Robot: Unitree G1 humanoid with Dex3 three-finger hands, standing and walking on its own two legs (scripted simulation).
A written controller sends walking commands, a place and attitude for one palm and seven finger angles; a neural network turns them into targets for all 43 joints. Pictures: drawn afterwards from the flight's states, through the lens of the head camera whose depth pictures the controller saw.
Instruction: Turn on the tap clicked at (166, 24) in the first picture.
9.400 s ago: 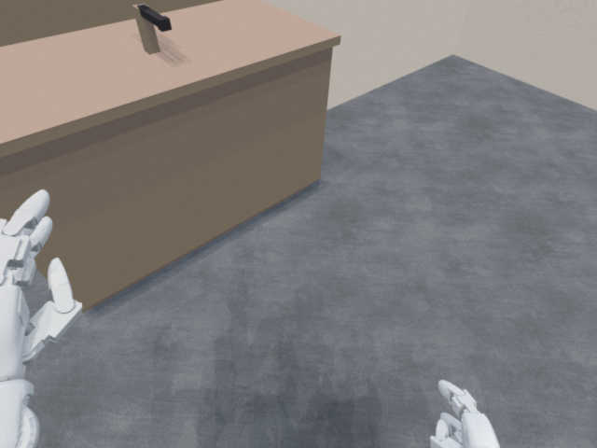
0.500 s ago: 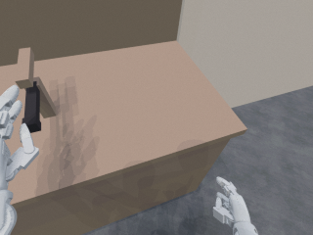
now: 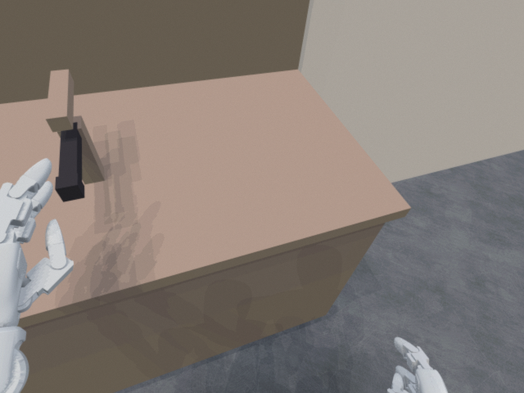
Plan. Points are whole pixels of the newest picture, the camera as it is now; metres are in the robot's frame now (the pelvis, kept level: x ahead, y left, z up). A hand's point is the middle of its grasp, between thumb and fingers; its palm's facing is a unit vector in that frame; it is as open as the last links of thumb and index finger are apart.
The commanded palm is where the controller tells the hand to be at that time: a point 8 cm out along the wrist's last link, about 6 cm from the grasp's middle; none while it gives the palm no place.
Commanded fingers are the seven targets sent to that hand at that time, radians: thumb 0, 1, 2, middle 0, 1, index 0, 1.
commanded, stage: come to a stop and stand still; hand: left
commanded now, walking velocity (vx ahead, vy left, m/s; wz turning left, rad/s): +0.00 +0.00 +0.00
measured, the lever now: (70, 187) +0.35 +0.31 +0.11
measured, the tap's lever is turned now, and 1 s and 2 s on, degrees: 0 0 0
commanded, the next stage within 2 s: look again from close up in 0.66 s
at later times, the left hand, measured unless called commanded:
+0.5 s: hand (50, 232) +0.24 +0.27 +0.17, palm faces +0.41 -0.85 -0.34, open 7.4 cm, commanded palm +0.18 +0.30 +0.18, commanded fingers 0.00 0.90 0.90 -0.20 -0.30 -0.20 -0.30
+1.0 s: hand (55, 235) +0.24 +0.26 +0.16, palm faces +0.40 -0.84 -0.36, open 7.4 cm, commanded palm +0.18 +0.29 +0.18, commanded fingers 0.00 0.90 0.90 -0.20 -0.30 -0.20 -0.30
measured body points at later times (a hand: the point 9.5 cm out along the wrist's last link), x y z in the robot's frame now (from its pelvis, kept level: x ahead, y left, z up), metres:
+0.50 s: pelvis +0.03 +0.01 +0.00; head +0.05 +0.04 +0.45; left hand +0.21 +0.31 +0.18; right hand +0.23 -0.20 -0.06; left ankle +0.05 +0.10 -0.74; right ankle +0.03 -0.13 -0.74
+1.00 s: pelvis +0.03 +0.01 +0.00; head +0.05 +0.03 +0.45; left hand +0.22 +0.31 +0.18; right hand +0.21 -0.21 -0.07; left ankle +0.05 +0.10 -0.74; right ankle +0.03 -0.13 -0.74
